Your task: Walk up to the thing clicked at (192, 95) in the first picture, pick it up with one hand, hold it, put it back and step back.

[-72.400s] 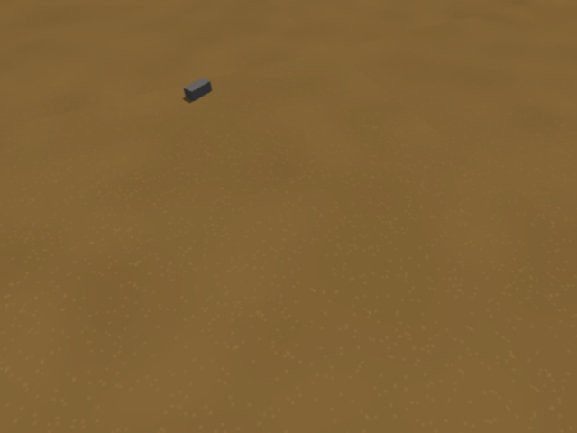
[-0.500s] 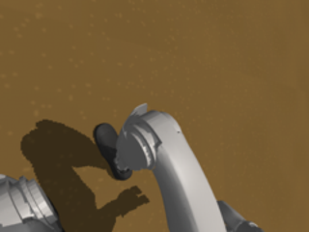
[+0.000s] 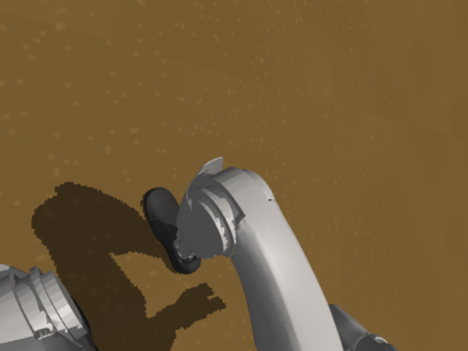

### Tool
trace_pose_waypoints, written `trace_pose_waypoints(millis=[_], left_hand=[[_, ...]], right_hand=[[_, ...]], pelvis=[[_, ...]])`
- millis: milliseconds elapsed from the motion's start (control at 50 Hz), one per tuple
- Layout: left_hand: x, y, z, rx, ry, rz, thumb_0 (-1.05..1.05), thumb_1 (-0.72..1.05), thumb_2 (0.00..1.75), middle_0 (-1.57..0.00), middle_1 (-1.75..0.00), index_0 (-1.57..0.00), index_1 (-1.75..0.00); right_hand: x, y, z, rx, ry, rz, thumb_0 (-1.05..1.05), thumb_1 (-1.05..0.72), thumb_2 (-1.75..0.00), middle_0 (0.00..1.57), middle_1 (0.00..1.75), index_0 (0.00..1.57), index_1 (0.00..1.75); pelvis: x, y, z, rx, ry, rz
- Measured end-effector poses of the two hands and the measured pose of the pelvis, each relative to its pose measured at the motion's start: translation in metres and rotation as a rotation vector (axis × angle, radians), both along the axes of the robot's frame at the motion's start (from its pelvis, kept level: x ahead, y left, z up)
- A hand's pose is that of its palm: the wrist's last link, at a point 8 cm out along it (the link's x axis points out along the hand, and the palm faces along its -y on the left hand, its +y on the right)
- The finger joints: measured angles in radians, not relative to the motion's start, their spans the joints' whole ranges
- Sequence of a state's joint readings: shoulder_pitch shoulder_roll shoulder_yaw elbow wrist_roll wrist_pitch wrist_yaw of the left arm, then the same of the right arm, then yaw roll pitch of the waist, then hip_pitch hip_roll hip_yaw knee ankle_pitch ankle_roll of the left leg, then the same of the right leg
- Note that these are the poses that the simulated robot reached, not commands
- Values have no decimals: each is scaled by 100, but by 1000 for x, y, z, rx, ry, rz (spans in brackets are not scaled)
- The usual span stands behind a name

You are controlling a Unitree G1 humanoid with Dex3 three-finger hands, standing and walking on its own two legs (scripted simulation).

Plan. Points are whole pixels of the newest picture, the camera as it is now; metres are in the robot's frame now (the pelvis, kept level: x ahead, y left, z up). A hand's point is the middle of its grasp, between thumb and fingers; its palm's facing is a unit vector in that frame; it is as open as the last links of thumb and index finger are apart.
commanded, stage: settle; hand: left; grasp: from above
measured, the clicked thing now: out of the picture +0.54 +0.32 -0.30
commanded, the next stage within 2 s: lift in 0.78 s
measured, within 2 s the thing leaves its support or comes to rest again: leaves its support in 0.32 s
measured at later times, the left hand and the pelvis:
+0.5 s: hand out of the picture +0.53 +0.33 -0.22, palm faces -0.41 -0.11 -0.90, open 10.5 cm; pelvis +0.01 +0.00 +0.01, yaw +1 degrees
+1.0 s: hand out of the picture +0.52 +0.32 -0.15, palm faces -0.45 -0.10 -0.89, open 10.5 cm; pelvis +0.00 +0.00 +0.03, yaw +5 degrees
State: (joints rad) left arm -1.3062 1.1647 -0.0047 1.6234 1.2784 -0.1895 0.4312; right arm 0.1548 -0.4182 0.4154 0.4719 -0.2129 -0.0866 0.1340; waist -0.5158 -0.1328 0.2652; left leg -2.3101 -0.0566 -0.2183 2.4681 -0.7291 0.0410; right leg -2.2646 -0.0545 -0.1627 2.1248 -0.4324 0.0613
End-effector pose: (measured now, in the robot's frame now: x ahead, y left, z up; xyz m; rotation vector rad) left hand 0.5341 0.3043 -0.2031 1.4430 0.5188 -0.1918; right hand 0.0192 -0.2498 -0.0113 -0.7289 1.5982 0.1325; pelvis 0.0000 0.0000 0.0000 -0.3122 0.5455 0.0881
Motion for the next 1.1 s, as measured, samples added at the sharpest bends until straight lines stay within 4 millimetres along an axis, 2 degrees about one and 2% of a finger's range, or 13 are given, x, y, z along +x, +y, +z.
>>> trace_pose_waypoints(millis=[200, 320, 520, 640, 720, 940, 1100], left_hand=[[0, 1, 1, -1, -1, 2, 1, 5, 30, -62, -53, -65, -48], [-3, 9, 7, -9, 9, 14, 1, 4, 30, -63, -52, -67, -47], [-1, 32, 50, 29, -15, 4, 1, 3, 33, -64, -52, -67, -48], [-1, 34, 79, 28, -1, -19, 1, 3, 33, -64, -52, -67, -48], [-4, 31, 91, 16, 9, -28, 1, 3, 34, -64, -52, -67, -48], [-7, 19, 106, 16, 16, -47, 1, 2, 35, -65, -52, -68, -47], [-14, 21, 134, 16, 18, -13, 0, 3, 38, -62, -55, -65, -51]], right_hand=[[2, -1, 1, -2, 0, -5, 0, -92, -90, 20, 30, 20, 30], [3, -6, 3, -14, 5, -20, 0, -92, -90, 20, 30, 20, 30], [23, -21, 2, -35, -30, -36, 0, -92, -90, 20, 30, 20, 30], [40, -22, -2, -29, -82, -47, 0, -91, -90, 20, 30, 20, 30], [46, -20, -3, -17, -108, -48, 0, -91, -90, 20, 30, 20, 30], [38, -24, -9, -10, -106, -89, 0, -91, -90, 20, 30, 20, 30], [31, -27, -11, -3, -105, -149, 0, -91, -90, 20, 30, 20, 30]], pelvis=[[1, -1, 1, 2, 9, 0], [3, -2, 2, 4, 24, 4], [6, -1, 8, 16, 55, 16], [7, 1, 14, 24, 71, 30], [5, 1, 18, 31, 75, 38], [1, -3, 23, 60, 79, 47], [1, -6, 33, 82, 98, 48]])
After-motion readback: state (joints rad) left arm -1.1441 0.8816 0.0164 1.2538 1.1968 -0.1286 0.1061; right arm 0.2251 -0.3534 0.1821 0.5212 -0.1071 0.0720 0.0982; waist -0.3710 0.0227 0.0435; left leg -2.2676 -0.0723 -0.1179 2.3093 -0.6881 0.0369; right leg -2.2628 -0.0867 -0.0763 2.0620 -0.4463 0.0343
